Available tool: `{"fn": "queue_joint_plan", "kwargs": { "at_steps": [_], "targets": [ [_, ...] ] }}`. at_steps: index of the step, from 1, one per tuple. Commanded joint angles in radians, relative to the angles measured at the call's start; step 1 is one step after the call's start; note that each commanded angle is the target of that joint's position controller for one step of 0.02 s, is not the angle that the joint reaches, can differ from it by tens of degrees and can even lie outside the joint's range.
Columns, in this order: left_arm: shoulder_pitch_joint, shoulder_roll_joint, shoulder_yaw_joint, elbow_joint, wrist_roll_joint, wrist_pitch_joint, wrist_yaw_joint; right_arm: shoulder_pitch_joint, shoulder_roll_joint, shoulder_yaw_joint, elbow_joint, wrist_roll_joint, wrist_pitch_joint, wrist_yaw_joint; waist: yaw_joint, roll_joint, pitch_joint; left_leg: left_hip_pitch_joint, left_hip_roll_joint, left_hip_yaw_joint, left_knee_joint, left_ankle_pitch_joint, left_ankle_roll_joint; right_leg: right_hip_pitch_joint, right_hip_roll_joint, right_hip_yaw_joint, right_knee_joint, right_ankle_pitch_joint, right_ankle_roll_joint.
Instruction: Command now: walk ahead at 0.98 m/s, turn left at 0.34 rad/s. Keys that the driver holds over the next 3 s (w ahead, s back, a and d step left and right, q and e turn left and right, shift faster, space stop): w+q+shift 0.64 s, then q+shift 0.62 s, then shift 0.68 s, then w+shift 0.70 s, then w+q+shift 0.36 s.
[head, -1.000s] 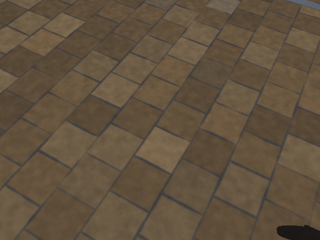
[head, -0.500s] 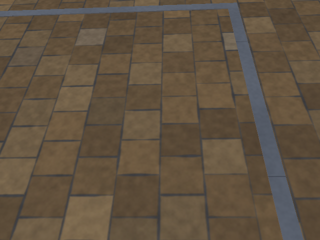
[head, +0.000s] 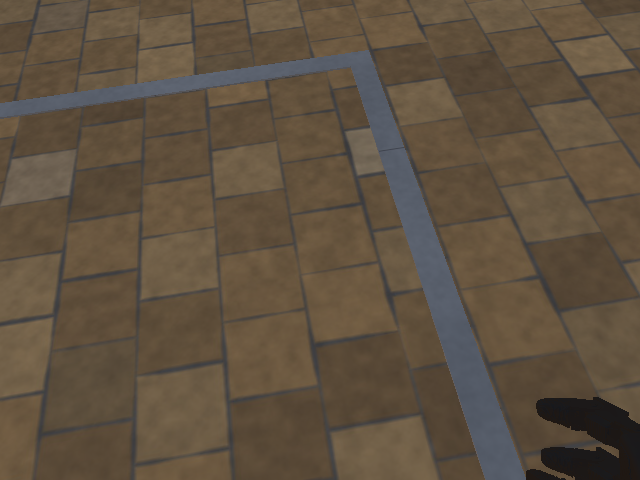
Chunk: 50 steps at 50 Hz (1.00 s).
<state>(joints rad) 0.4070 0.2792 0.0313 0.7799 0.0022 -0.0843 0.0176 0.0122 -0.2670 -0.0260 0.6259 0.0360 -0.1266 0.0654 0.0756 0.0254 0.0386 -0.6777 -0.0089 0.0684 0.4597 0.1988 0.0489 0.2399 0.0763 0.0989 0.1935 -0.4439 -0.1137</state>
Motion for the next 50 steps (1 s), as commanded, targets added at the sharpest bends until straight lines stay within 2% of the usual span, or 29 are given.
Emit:
{"fn": "queue_joint_plan", "kwargs": {
  "at_steps": [1,2,3,4,5,6,8,12,16,21,23,24,25,26,27,28,29,30,31,33,35,38,41,44,45,46,47,48,50],
  "targets": [
    [0.015,0.204,0.053,-0.013,0.056,0.011,0.019,0.056,-0.172,-0.068,-0.063,0.023,-0.006,0.005,-0.114,-0.197,-0.098,0.226,-0.104,0.072,0.095,-0.139,0.064,-0.001,-0.255,-0.078,0.264,1.474,0.011],
    [-0.048,0.223,0.059,-0.030,0.072,0.020,0.021,0.270,-0.206,-0.083,-0.007,0.029,0.012,-0.006,-0.217,-0.207,-0.186,0.419,-0.104,0.061,0.143,-0.171,0.083,-0.047,-0.259,-0.095,0.483,1.634,0.016],
    [-0.155,0.228,0.058,-0.061,0.072,0.024,0.023,0.534,-0.222,-0.090,0.058,0.022,0.032,-0.020,-0.356,-0.120,-0.256,0.737,-0.045,-0.027,0.124,-0.154,0.107,-0.266,-0.223,-0.133,0.841,1.532,0.039],
    [-0.015,0.041,0.016,-0.091,0.061,0.011,0.009,0.593,-0.251,-0.088,0.095,-0.004,0.030,-0.017,-0.218,0.294,-0.346,1.171,0.145,-0.489,0.197,-0.506,0.308,-0.823,-0.022,-0.042,1.367,0.260,0.141],
    [-0.016,0.082,-0.008,-0.118,-0.017,-0.036,-0.015,0.577,-0.194,-0.085,0.090,-0.018,0.023,-0.017,-0.223,0.322,-0.435,1.261,0.268,-0.972,-0.119,-0.878,0.388,-1.010,0.048,0.070,1.460,-0.031,0.137],
    [-0.125,0.141,0.003,-0.148,-0.050,-0.069,-0.029,0.512,-0.154,-0.081,0.068,-0.039,0.020,-0.031,-0.225,0.166,-0.276,1.147,0.255,-0.948,-0.189,-0.911,0.325,-1.073,-0.025,0.121,1.383,0.062,0.084],
    [-0.274,0.113,-0.010,-0.191,-0.012,-0.098,-0.034,0.418,-0.115,-0.064,0.056,-0.042,0.010,-0.019,-0.136,-0.129,-0.078,0.785,0.177,-0.788,-0.242,-0.667,0.280,-0.967,-0.067,0.086,1.178,0.124,0.040],
    [-0.236,0.096,-0.008,-0.193,0.025,-0.074,-0.022,0.341,-0.106,-0.056,0.044,-0.006,0.015,-0.035,-0.031,-0.070,0.032,0.494,0.061,-0.589,-0.285,-0.411,0.293,-0.883,-0.125,0.056,0.924,0.151,0.100],
    [-0.478,0.022,-0.033,-0.294,0.035,-0.078,-0.023,0.381,-0.129,-0.062,0.075,0.008,0.029,-0.068,-0.126,-0.012,0.109,0.211,-0.033,-0.454,-0.306,-0.339,0.213,-0.684,-0.070,-0.042,0.481,0.481,0.158],
    [-0.535,0.096,0.018,-0.331,-0.024,-0.082,-0.012,0.462,-0.122,-0.070,0.128,0.025,0.042,-0.076,-0.161,0.058,0.035,0.388,-0.001,-0.544,-0.178,-0.354,0.131,-0.515,-0.036,0.022,0.262,0.589,0.172],
    [-0.423,0.158,0.056,-0.317,-0.037,-0.092,-0.005,0.443,-0.142,-0.080,0.129,0.013,0.057,-0.077,-0.076,0.075,-0.057,0.511,-0.002,-0.537,0.036,-0.041,0.089,-0.403,-0.025,0.004,0.241,0.472,0.140],
    [-0.225,0.180,0.073,-0.289,-0.043,-0.089,0.000,0.398,-0.151,-0.079,0.106,-0.011,0.066,-0.071,0.037,0.092,-0.205,0.483,-0.011,-0.501,0.257,0.054,0.057,-0.187,-0.088,0.022,0.310,0.407,0.103],
    [0.040,0.229,0.085,-0.251,-0.043,-0.070,0.013,0.383,-0.067,-0.050,0.068,-0.055,0.069,-0.067,0.126,0.006,-0.400,0.309,-0.045,-0.423,0.599,-0.185,0.040,0.135,-0.272,0.193,0.418,0.187,0.049],
    [0.062,0.304,0.091,-0.202,-0.015,-0.069,-0.010,0.571,0.045,-0.001,0.024,0.018,0.055,-0.059,-0.007,-0.554,-0.583,-0.031,-0.125,-0.318,0.953,-0.757,-0.004,0.414,-0.561,0.842,0.201,-0.163,-0.167],
    [0.017,0.189,0.082,-0.223,-0.011,-0.055,-0.016,0.524,-0.054,-0.009,0.052,0.051,0.065,-0.076,0.031,-0.413,-0.457,-0.163,0.001,-0.279,1.033,-0.669,-0.001,0.315,-0.509,0.890,0.118,-0.467,-0.127],
    [-0.025,0.120,0.067,-0.223,-0.010,-0.042,-0.008,0.382,-0.116,-0.022,0.036,0.029,0.070,-0.078,0.063,-0.262,-0.279,-0.204,0.026,-0.229,1.028,-0.596,0.001,0.176,-0.445,0.672,0.118,-0.324,-0.068],
    [-0.052,0.113,0.063,-0.197,0.006,-0.033,-0.009,0.290,-0.120,-0.026,0.016,0.003,0.074,-0.075,0.050,-0.066,-0.151,-0.179,0.060,-0.197,0.989,-0.558,-0.001,0.009,-0.405,0.508,0.108,-0.083,-0.045],
    [-0.076,0.105,0.060,-0.175,0.017,-0.031,-0.009,0.222,-0.112,-0.031,-0.011,-0.021,0.073,-0.069,0.029,-0.031,-0.073,-0.152,0.095,-0.193,0.931,-0.525,0.004,-0.116,-0.369,0.389,0.093,0.081,-0.041],
    [-0.103,0.091,0.054,-0.154,0.026,-0.033,-0.009,0.226,-0.088,-0.031,-0.025,-0.009,0.080,-0.058,-0.013,-0.064,-0.028,-0.110,0.130,-0.197,0.906,-0.514,0.006,-0.214,-0.348,0.305,0.070,0.149,-0.037],
    [-0.147,0.039,0.043,-0.123,0.002,-0.035,-0.018,0.213,-0.049,-0.025,-0.050,0.014,0.104,-0.052,-0.051,-0.094,0.025,-0.110,0.169,-0.183,0.875,-0.537,0.003,-0.307,-0.327,0.164,0.036,0.296,-0.033],
    [-0.216,0.069,0.051,-0.108,-0.010,-0.036,-0.016,0.181,-0.043,-0.017,-0.087,-0.003,0.112,-0.048,-0.091,-0.084,0.085,-0.112,0.177,-0.156,0.765,-0.507,-0.027,-0.403,-0.332,0.028,0.021,0.623,-0.041],
    [-0.293,0.156,0.071,-0.108,-0.009,-0.037,0.000,0.163,-0.069,-0.018,-0.082,-0.030,0.091,-0.023,-0.102,-0.060,0.062,0.101,0.125,-0.068,0.417,-0.182,-0.047,-0.499,-0.253,-0.175,0.000,0.728,-0.002],
    [-0.243,0.236,0.089,-0.082,-0.026,-0.038,0.011,0.145,-0.114,-0.041,-0.077,-0.027,0.092,0.006,-0.097,-0.065,-0.005,0.267,0.029,0.011,0.243,-0.078,-0.011,-0.395,-0.240,-0.257,0.101,0.934,0.051],
    [-0.248,0.269,0.102,-0.100,-0.050,-0.015,0.010,0.386,-0.243,-0.108,-0.027,-0.023,0.114,0.002,-0.239,-0.091,-0.146,0.589,-0.067,0.030,0.203,-0.161,0.077,-0.399,-0.258,-0.263,0.514,1.164,0.083],
    [-0.226,0.209,0.085,-0.105,-0.047,-0.014,0.001,0.476,-0.274,-0.129,-0.004,-0.012,0.123,-0.016,-0.272,0.008,-0.165,0.780,-0.049,-0.041,0.137,-0.086,0.119,-0.557,-0.199,-0.257,0.789,0.744,0.126],
    [-0.157,0.053,0.038,-0.116,0.019,-0.012,-0.017,0.398,-0.327,-0.120,-0.031,-0.008,0.124,-0.039,-0.156,0.309,-0.142,0.857,0.092,-0.307,0.144,0.385,0.192,-0.771,-0.034,-0.241,1.184,-0.211,0.163],
    [0.008,0.114,0.026,-0.151,0.004,-0.019,-0.028,0.319,-0.366,-0.111,-0.126,-0.071,0.095,-0.031,-0.074,0.301,-0.439,1.050,0.356,-0.859,0.015,0.273,0.444,-0.951,0.039,-0.001,1.423,-0.257,0.179],
    [-0.084,0.232,0.044,-0.151,0.000,-0.020,-0.028,0.267,-0.318,-0.116,-0.159,-0.056,0.095,-0.019,-0.136,0.079,-0.466,0.988,0.316,-0.881,-0.092,-0.045,0.402,-0.943,-0.017,0.069,1.354,-0.131,0.154],
    [-0.200,0.208,0.041,-0.164,0.005,-0.004,-0.003,0.187,-0.259,-0.102,-0.156,-0.019,0.092,-0.025,-0.080,-0.099,-0.229,0.707,0.209,-0.740,-0.130,-0.252,0.302,-0.940,-0.072,0.066,1.170,-0.013,0.154]
  ]
}}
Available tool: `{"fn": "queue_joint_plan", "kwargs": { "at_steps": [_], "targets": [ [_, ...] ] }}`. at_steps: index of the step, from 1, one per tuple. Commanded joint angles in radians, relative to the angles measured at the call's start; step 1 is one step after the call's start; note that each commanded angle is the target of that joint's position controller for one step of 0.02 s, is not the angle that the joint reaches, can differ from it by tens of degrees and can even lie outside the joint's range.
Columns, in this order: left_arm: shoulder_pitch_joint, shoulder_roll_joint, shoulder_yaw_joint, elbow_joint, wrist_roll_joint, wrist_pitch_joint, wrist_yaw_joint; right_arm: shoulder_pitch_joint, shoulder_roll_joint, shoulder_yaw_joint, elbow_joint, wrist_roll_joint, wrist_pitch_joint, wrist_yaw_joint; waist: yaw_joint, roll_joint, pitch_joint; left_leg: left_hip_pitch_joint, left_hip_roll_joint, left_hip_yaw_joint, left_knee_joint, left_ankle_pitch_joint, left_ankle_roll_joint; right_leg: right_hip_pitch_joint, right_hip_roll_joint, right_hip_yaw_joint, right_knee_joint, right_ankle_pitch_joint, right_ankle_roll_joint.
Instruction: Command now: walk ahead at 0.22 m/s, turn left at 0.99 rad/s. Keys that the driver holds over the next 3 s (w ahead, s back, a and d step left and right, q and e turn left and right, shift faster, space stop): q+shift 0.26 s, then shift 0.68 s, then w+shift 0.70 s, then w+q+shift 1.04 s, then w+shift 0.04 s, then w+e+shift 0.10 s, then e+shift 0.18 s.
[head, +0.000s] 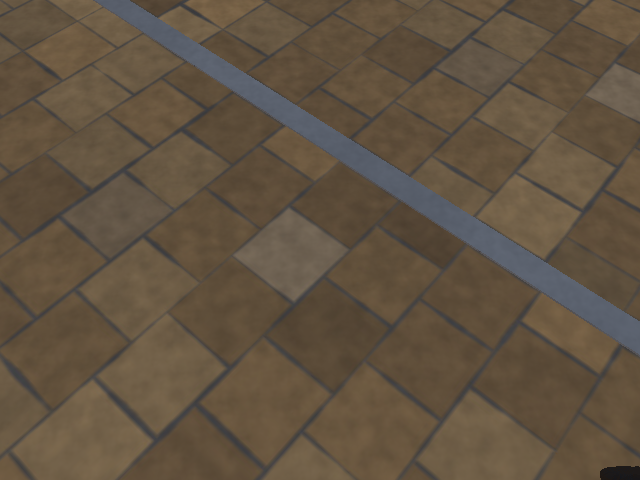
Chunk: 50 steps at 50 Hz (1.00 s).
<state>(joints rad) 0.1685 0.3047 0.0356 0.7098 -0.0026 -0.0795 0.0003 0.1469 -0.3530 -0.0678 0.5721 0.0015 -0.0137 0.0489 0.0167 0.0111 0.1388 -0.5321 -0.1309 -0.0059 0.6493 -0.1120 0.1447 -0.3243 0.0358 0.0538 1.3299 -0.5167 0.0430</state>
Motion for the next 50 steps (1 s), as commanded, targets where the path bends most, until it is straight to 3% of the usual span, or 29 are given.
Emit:
{"fn": "queue_joint_plan", "kwargs": {
  "at_steps": [1,2,3,6,8,12,16,17,18,19,20,21,22,23,25,28,31,32,35,36,37,38,39,40,42,47,48,49,50],
  "targets": [
    [0.038,0.184,0.038,-0.092,0.015,0.003,0.023,0.021,-0.158,-0.055,-0.104,0.013,-0.018,-0.016,0.006,-0.069,-0.283,0.448,0.300,-0.605,-0.322,0.152,0.190,-0.327,-0.038,0.116,-0.036,0.074,0.005],
    [0.034,0.188,0.041,-0.090,0.017,0.017,0.022,0.002,-0.154,-0.055,-0.105,0.001,-0.011,-0.025,0.023,-0.040,-0.258,0.358,0.270,-0.547,-0.328,0.245,0.178,-0.267,-0.043,0.115,-0.093,0.076,0.014],
    [0.033,0.174,0.040,-0.086,0.021,0.024,0.024,-0.006,-0.145,-0.055,-0.098,0.000,-0.004,-0.033,0.028,-0.029,-0.250,0.303,0.249,-0.500,-0.313,0.341,0.170,-0.232,-0.042,0.108,-0.155,0.072,0.027],
    [-0.007,0.106,0.024,-0.093,0.027,0.032,0.027,0.023,-0.156,-0.061,-0.074,0.008,0.019,-0.068,0.018,-0.032,-0.297,0.250,0.201,-0.447,-0.263,0.500,0.143,-0.192,-0.003,0.090,-0.299,0.151,0.064],
    [-0.038,0.092,0.021,-0.098,0.017,0.045,0.025,0.012,-0.159,-0.063,-0.076,0.017,0.044,-0.087,0.011,-0.002,-0.315,0.242,0.173,-0.455,-0.258,0.362,0.105,-0.180,0.018,0.098,-0.378,0.240,0.076],
    [-0.120,0.088,0.025,-0.115,0.009,0.049,0.020,0.009,-0.140,-0.059,-0.079,0.019,0.067,-0.097,-0.022,0.100,-0.257,0.210,0.127,-0.507,-0.263,0.041,0.045,-0.136,0.046,0.116,-0.553,0.316,0.068],
    [-0.092,0.111,0.042,-0.101,0.008,0.026,0.008,0.021,-0.095,-0.047,-0.075,0.012,0.066,-0.089,-0.031,0.174,-0.267,0.278,0.141,-0.565,-0.169,0.077,0.017,-0.013,0.022,0.117,-0.773,0.342,0.035],
    [-0.061,0.108,0.047,-0.089,0.008,0.021,0.004,0.012,-0.078,-0.040,-0.073,0.017,0.066,-0.087,-0.010,0.167,-0.263,0.258,0.123,-0.555,-0.121,0.037,-0.005,0.067,0.002,0.099,-0.886,0.446,0.012],
    [-0.072,0.126,0.051,-0.094,0.019,0.023,0.005,0.076,-0.029,-0.024,-0.058,0.017,0.066,-0.082,-0.035,0.060,-0.272,0.204,0.062,-0.487,0.005,-0.232,-0.049,0.164,-0.111,0.172,-0.960,0.534,-0.044],
    [-0.117,0.186,0.058,-0.130,0.040,0.039,0.012,0.189,0.002,-0.014,-0.039,0.006,0.065,-0.082,-0.106,-0.179,-0.271,0.081,-0.081,-0.322,0.240,-0.561,-0.111,0.247,-0.324,0.382,-0.947,0.794,-0.160],
    [-0.067,0.206,0.069,-0.114,0.061,0.044,0.010,0.170,-0.109,-0.043,-0.060,0.009,0.053,-0.079,-0.086,-0.295,-0.246,-0.026,-0.070,-0.253,0.429,-0.575,-0.161,0.178,-0.438,0.602,-1.020,0.721,-0.302],
    [-0.089,0.159,0.060,-0.126,0.046,0.044,0.010,0.134,-0.178,-0.062,-0.034,0.007,0.052,-0.084,-0.068,-0.191,-0.213,-0.036,-0.007,-0.243,0.534,-0.482,-0.188,0.136,-0.397,0.555,-1.010,0.577,-0.304],
    [-0.106,0.115,0.047,-0.129,0.029,0.050,0.013,0.102,-0.178,-0.064,-0.016,0.008,0.062,-0.088,-0.053,-0.119,-0.186,-0.033,0.006,-0.230,0.571,-0.406,-0.203,0.107,-0.323,0.437,-0.998,0.479,-0.261],
    [-0.107,0.097,0.037,-0.133,0.017,0.057,0.017,0.098,-0.139,-0.054,-0.003,0.005,0.076,-0.093,-0.046,-0.091,-0.180,-0.026,0.006,-0.215,0.618,-0.371,-0.217,0.096,-0.275,0.378,-0.997,0.423,-0.232],
    [-0.104,0.095,0.027,-0.120,0.013,0.067,0.023,0.096,-0.081,-0.033,-0.004,0.008,0.077,-0.089,-0.041,-0.105,-0.156,-0.008,0.010,-0.168,0.625,-0.323,-0.232,0.067,-0.224,0.297,-1.020,0.410,-0.225],
    [-0.057,0.081,0.024,-0.098,0.017,0.079,0.023,0.060,-0.036,-0.012,-0.007,0.012,0.064,-0.087,-0.008,-0.170,-0.182,0.026,0.053,-0.109,0.395,-0.323,-0.243,0.156,-0.186,0.236,-1.022,0.364,-0.223],
    [-0.028,0.113,0.035,-0.078,0.011,0.089,0.020,0.041,-0.012,0.003,0.003,0.008,0.055,-0.077,0.017,-0.228,-0.198,0.159,0.103,-0.051,0.136,-0.368,-0.233,0.164,-0.203,0.234,-1.020,0.358,-0.239],
    [-0.008,0.123,0.038,-0.070,0.008,0.093,0.020,0.044,-0.021,0.002,0.013,0.011,0.052,-0.074,0.027,-0.235,-0.200,0.188,0.103,-0.039,0.068,-0.347,-0.227,0.170,-0.214,0.246,-1.014,0.369,-0.246],
    [0.018,0.117,0.032,-0.048,-0.013,0.097,0.022,0.120,-0.016,-0.001,0.071,0.009,0.046,-0.065,-0.014,-0.204,-0.197,0.352,0.088,-0.014,-0.256,-0.129,-0.170,0.117,-0.206,0.235,-0.971,0.410,-0.210],
    [0.061,0.109,0.029,-0.032,-0.014,0.088,0.020,0.116,-0.039,-0.002,0.070,-0.001,0.044,-0.065,-0.007,-0.168,-0.202,0.434,0.123,-0.063,-0.286,-0.054,-0.134,0.055,-0.194,0.214,-0.953,0.410,-0.163],
    [0.063,0.078,0.019,-0.037,0.006,0.073,0.012,0.121,-0.083,-0.006,0.060,-0.016,0.044,-0.070,0.004,-0.046,-0.230,0.512,0.238,-0.180,-0.280,0.060,-0.091,-0.020,-0.149,0.140,-0.860,0.369,-0.104],
    [0.035,0.017,0.006,-0.062,0.018,0.058,0.008,0.090,-0.090,-0.007,0.087,-0.031,0.040,-0.063,0.040,0.179,-0.217,0.363,0.302,-0.248,-0.273,0.014,-0.020,0.009,-0.047,0.003,-0.851,0.239,-0.040],
    [-0.013,0.046,0.009,-0.057,0.034,0.053,0.009,0.032,-0.008,0.016,0.062,-0.035,0.030,-0.057,0.014,0.137,-0.187,0.304,0.287,-0.241,-0.297,-0.069,-0.013,0.067,-0.060,0.010,-0.851,0.269,-0.006],
    [-0.030,0.044,0.011,-0.050,0.034,0.053,0.007,0.034,0.021,0.026,0.073,-0.042,0.022,-0.056,0.009,0.118,-0.178,0.288,0.256,-0.219,-0.300,-0.143,-0.043,0.092,-0.058,0.015,-0.865,0.323,0.000],
    [-0.014,0.053,0.015,-0.031,0.030,0.062,0.013,0.059,-0.009,0.021,0.091,-0.031,0.007,-0.056,-0.001,0.093,-0.134,0.251,0.224,-0.200,-0.303,-0.180,-0.075,0.111,-0.060,0.021,-0.863,0.375,-0.001],
    [0.015,0.050,0.017,0.012,0.020,0.064,0.019,0.097,0.003,0.030,0.126,-0.020,-0.002,-0.064,0.002,0.049,-0.103,0.236,0.198,-0.179,-0.291,-0.142,-0.088,0.131,-0.067,0.027,-0.878,0.407,-0.007],
    [0.026,0.047,0.017,0.025,0.016,0.065,0.021,0.135,-0.014,0.022,0.139,-0.015,0.001,-0.068,-0.016,0.059,-0.138,0.265,0.192,-0.189,-0.323,-0.347,-0.070,0.118,-0.026,-0.023,-0.831,0.278,-0.005],
    [0.002,0.062,0.024,0.019,-0.001,0.062,0.021,0.171,-0.082,0.000,0.141,-0.003,0.007,-0.071,-0.051,0.112,-0.104,0.289,0.241,-0.284,-0.385,-0.600,-0.020,0.004,0.026,-0.089,-0.724,0.117,-0.006],
    [-0.055,0.076,0.029,-0.007,-0.018,0.051,0.017,0.199,-0.130,-0.014,0.143,0.004,0.008,-0.071,-0.085,0.161,-0.033,0.302,0.347,-0.435,-0.476,-0.778,0.047,-0.148,0.015,-0.100,-0.620,0.070,-0.017]
  ]
}}
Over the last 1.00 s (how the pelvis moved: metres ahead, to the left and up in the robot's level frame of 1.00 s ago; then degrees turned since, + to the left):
0.80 0.21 -0.01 53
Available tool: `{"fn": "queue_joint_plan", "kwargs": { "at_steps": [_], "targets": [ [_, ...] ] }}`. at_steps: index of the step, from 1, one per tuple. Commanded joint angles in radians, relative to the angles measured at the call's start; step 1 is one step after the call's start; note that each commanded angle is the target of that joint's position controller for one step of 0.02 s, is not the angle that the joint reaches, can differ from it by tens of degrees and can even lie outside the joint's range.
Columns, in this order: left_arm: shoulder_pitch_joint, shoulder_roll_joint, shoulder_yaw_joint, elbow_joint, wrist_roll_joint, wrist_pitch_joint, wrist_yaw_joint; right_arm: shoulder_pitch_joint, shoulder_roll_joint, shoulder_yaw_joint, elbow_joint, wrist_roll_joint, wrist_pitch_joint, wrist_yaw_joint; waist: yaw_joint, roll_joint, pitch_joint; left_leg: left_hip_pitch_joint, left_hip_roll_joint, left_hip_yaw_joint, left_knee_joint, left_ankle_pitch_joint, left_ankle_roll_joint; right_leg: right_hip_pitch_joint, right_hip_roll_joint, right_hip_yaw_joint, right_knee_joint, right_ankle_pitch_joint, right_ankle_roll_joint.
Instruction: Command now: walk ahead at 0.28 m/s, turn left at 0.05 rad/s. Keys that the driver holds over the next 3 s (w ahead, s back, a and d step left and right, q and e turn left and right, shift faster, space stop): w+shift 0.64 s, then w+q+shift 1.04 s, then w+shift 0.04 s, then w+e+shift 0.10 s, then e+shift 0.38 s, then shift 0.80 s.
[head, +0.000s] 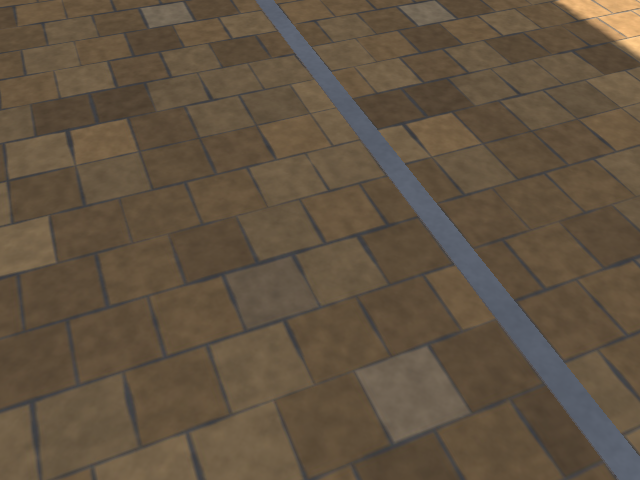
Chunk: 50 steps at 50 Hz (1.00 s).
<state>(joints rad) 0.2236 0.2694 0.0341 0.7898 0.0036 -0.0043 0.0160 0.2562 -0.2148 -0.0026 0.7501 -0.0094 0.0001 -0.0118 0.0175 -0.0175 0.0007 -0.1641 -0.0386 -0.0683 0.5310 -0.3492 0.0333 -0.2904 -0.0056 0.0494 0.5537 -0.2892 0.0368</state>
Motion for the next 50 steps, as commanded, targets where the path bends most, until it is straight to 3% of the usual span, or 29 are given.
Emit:
{"fn": "queue_joint_plan", "kwargs": {
  "at_steps": [1,2,4,6,9,11,13,14,15,16,18,20,23,26,29,32,34,36,37,38,39,40,41,42,43,44,45,47,50],
  "targets": [
    [-0.172,0.120,0.033,-0.121,-0.045,-0.040,-0.004,0.108,-0.282,-0.084,-0.030,0.019,-0.017,-0.013,-0.108,0.213,0.176,-0.052,0.346,-0.513,-0.425,-0.571,0.220,-0.323,-0.004,-0.035,0.273,-0.179,-0.038],
    [-0.173,0.120,0.036,-0.129,-0.056,-0.059,-0.012,0.105,-0.254,-0.077,-0.025,0.019,-0.037,-0.014,-0.094,0.195,0.209,0.022,0.379,-0.554,-0.433,-0.505,0.248,-0.451,-0.049,0.008,0.337,-0.168,-0.062],
    [-0.157,0.106,0.031,-0.123,-0.044,-0.094,-0.030,0.094,-0.203,-0.068,-0.027,0.028,-0.063,-0.011,-0.084,0.139,0.159,0.185,0.366,-0.477,-0.401,-0.318,0.229,-0.552,-0.097,0.024,0.311,-0.099,-0.083],
    [-0.172,0.092,0.021,-0.119,-0.030,-0.112,-0.046,0.078,-0.209,-0.072,-0.036,0.033,-0.067,-0.003,-0.089,0.121,0.081,0.176,0.297,-0.327,-0.383,-0.161,0.187,-0.411,-0.081,-0.024,0.172,-0.025,-0.072],
    [-0.140,0.089,0.012,-0.109,-0.033,-0.110,-0.060,0.058,-0.247,-0.082,-0.048,0.041,-0.067,0.011,-0.061,0.155,0.059,-0.018,0.245,-0.198,-0.386,-0.097,0.172,-0.107,-0.028,-0.101,0.047,0.080,-0.043],
    [-0.039,0.115,0.020,-0.082,-0.042,-0.100,-0.052,0.061,-0.240,-0.080,-0.044,0.041,-0.068,0.018,0.002,0.128,0.059,-0.120,0.243,-0.165,-0.336,-0.088,0.157,0.060,-0.009,-0.123,0.017,0.108,-0.052],
    [0.235,0.182,0.054,-0.013,-0.050,-0.095,-0.032,0.042,-0.170,-0.054,-0.053,0.015,-0.075,0.026,0.147,0.042,-0.049,-0.276,0.157,-0.058,0.024,0.128,0.104,0.391,-0.025,-0.083,0.004,0.027,-0.095],
    [0.385,0.314,0.079,0.004,-0.019,-0.092,-0.024,0.045,-0.074,-0.025,-0.111,0.009,-0.095,0.023,0.174,-0.275,-0.146,-0.522,0.045,0.044,0.494,-0.012,0.027,0.593,-0.274,0.363,-0.157,-0.337,-0.212],
    [0.372,0.278,0.065,-0.015,-0.005,-0.107,-0.042,0.044,-0.093,-0.028,-0.140,0.051,-0.116,0.014,0.146,-0.295,-0.166,-0.695,-0.017,-0.062,0.719,-0.148,0.024,0.591,-0.379,0.798,-0.369,-0.643,-0.293],
    [0.272,0.222,0.046,-0.030,-0.006,-0.112,-0.046,-0.007,-0.167,-0.047,-0.145,0.080,-0.124,0.017,0.105,-0.167,-0.036,-0.817,0.063,-0.071,0.809,-0.072,0.048,0.518,-0.399,0.730,-0.366,-0.622,-0.272],
    [0.205,0.169,0.027,-0.047,0.002,-0.107,-0.050,-0.044,-0.157,-0.040,-0.135,0.046,-0.125,0.023,0.061,-0.045,0.025,-0.792,0.146,-0.032,0.753,0.076,0.057,0.380,-0.311,0.484,-0.339,-0.380,-0.252],
    [0.153,0.130,0.011,-0.054,0.012,-0.104,-0.051,-0.027,-0.138,-0.042,-0.124,0.035,-0.108,0.033,0.004,-0.084,0.069,-0.706,0.185,-0.027,0.677,0.167,0.037,0.231,-0.238,0.354,-0.386,-0.277,-0.233],
    [0.177,0.128,0.010,-0.038,-0.002,-0.115,-0.044,-0.053,-0.122,-0.039,-0.126,0.032,-0.084,0.030,-0.010,-0.048,0.112,-0.752,0.182,-0.003,0.610,0.285,-0.001,0.184,-0.208,0.241,-0.449,-0.123,-0.244],
    [0.219,0.110,0.002,-0.014,-0.007,-0.115,-0.028,-0.177,-0.116,-0.034,-0.170,0.025,-0.097,0.034,0.018,-0.029,0.147,-0.735,0.161,0.050,0.420,0.433,-0.026,0.156,-0.172,0.109,-0.501,0.075,-0.229],
    [0.304,0.103,-0.005,0.027,-0.016,-0.113,-0.013,-0.314,-0.079,-0.018,-0.210,0.032,-0.120,0.060,0.062,-0.020,0.170,-0.622,0.122,0.105,0.214,0.567,-0.015,0.169,-0.161,0.022,-0.553,0.226,-0.211],
    [0.338,0.122,-0.005,0.056,-0.028,-0.098,-0.007,-0.400,-0.077,-0.018,-0.241,0.042,-0.133,0.089,0.064,-0.024,0.183,-0.565,0.084,0.119,0.030,0.566,0.011,0.299,-0.184,-0.028,-0.538,0.358,-0.197],
    [0.326,0.166,0.004,0.064,-0.012,-0.087,-0.004,-0.414,-0.106,-0.029,-0.252,0.050,-0.134,0.100,0.041,-0.078,0.140,-0.513,0.021,0.175,-0.015,0.493,0.044,0.429,-0.209,-0.081,-0.458,0.736,-0.178],
    [0.345,0.195,0.013,0.077,0.021,-0.069,0.006,-0.351,-0.159,-0.052,-0.256,0.057,-0.118,0.094,-0.022,-0.175,0.036,-0.406,-0.062,0.229,0.023,0.350,0.087,0.553,-0.238,-0.124,-0.259,1.279,-0.152],
    [0.334,0.203,0.016,0.076,0.040,-0.053,0.013,-0.200,-0.201,-0.074,-0.220,0.064,-0.104,0.086,-0.100,-0.209,-0.061,-0.246,-0.086,0.229,0.051,0.313,0.115,0.562,-0.250,-0.137,-0.064,1.456,-0.140],
    [0.261,0.214,0.020,0.055,0.045,-0.040,0.019,0.051,-0.242,-0.097,-0.148,0.064,-0.088,0.072,-0.229,-0.186,-0.170,0.053,-0.072,0.197,0.019,0.352,0.150,0.431,-0.232,-0.172,0.229,1.490,-0.114],
    [0.244,0.162,0.005,0.002,0.065,-0.050,0.026,0.254,-0.302,-0.111,-0.093,0.055,-0.067,0.052,-0.250,-0.020,-0.308,0.466,0.097,-0.102,0.115,0.122,0.183,0.071,-0.170,-0.132,0.577,0.928,-0.106],
    [0.372,-0.001,-0.041,-0.012,0.022,-0.093,-0.007,0.248,-0.321,-0.119,-0.083,0.058,-0.085,0.061,-0.114,0.347,-0.462,0.800,0.343,-0.746,-0.090,-0.293,0.420,-0.367,0.064,0.008,0.956,-0.107,-0.038],
    [0.227,0.147,-0.011,-0.044,-0.022,-0.145,-0.021,0.268,-0.224,-0.108,-0.056,0.029,-0.085,0.047,-0.186,0.207,-0.415,0.750,0.299,-0.837,-0.243,-0.377,0.354,-0.471,0.032,0.130,0.981,-0.080,-0.091],
    [0.092,0.148,-0.013,-0.105,-0.058,-0.170,-0.026,0.231,-0.213,-0.101,-0.061,0.008,-0.091,0.042,-0.165,0.141,-0.234,0.594,0.278,-0.691,-0.261,-0.244,0.317,-0.510,-0.012,0.128,0.953,-0.060,-0.107],
    [0.021,0.124,-0.023,-0.132,-0.040,-0.186,-0.023,0.172,-0.213,-0.100,-0.063,0.003,-0.102,0.046,-0.109,-0.036,-0.114,0.384,0.239,-0.600,-0.296,-0.095,0.302,-0.475,-0.041,0.117,0.852,-0.033,-0.118],
    [0.001,0.111,-0.018,-0.129,-0.013,-0.185,-0.020,0.112,-0.178,-0.088,-0.069,-0.001,-0.108,0.048,-0.055,-0.082,-0.058,0.229,0.189,-0.498,-0.311,0.018,0.292,-0.412,-0.070,0.114,0.761,-0.013,-0.113],
    [0.041,0.100,-0.018,-0.129,-0.006,-0.174,-0.025,0.067,-0.161,-0.079,-0.080,-0.007,-0.106,0.045,0.005,-0.034,-0.018,0.117,0.147,-0.451,-0.333,0.043,0.303,-0.366,-0.083,0.118,0.720,-0.008,-0.097],
    [0.052,0.099,-0.014,-0.136,0.008,-0.151,-0.028,0.047,-0.141,-0.075,-0.078,0.022,-0.100,0.038,0.042,0.009,0.055,-0.029,0.119,-0.410,-0.377,0.042,0.314,-0.360,-0.103,0.091,0.630,-0.026,-0.051],
    [-0.136,0.088,-0.026,-0.221,0.027,-0.150,-0.026,0.057,-0.177,-0.084,-0.079,0.037,-0.105,0.009,0.004,0.017,0.170,-0.294,0.067,-0.314,-0.427,0.100,0.293,-0.284,-0.090,0.023,0.342,0.178,0.010]
  ]
}}
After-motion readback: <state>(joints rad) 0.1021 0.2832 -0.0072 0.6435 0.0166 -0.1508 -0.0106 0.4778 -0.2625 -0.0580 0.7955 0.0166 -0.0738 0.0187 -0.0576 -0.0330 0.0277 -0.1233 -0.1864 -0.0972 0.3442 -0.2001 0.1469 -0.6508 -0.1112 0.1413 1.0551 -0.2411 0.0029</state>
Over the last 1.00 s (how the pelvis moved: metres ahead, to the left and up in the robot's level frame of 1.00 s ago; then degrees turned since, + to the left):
0.14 -0.06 0.03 26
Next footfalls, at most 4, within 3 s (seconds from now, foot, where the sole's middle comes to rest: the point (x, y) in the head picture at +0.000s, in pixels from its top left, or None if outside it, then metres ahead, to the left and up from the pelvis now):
0.26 right None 0.17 -0.18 -0.77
0.76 left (326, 426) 0.66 0.01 -0.77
1.20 right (382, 273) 1.11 -0.14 -0.77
1.68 left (226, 223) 1.28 0.31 -0.77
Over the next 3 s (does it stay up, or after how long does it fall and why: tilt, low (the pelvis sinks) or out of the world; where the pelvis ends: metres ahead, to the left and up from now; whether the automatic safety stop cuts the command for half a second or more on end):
stays up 1.52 0.62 0.00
